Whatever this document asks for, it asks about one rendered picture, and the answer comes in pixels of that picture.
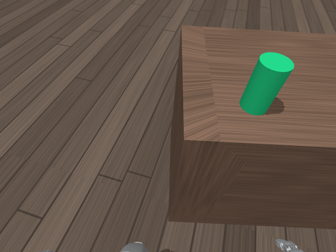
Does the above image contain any right robot hand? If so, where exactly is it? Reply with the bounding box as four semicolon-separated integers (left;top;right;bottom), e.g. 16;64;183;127
275;239;303;252

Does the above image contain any can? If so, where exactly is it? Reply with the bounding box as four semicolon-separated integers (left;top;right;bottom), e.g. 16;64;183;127
239;52;294;116

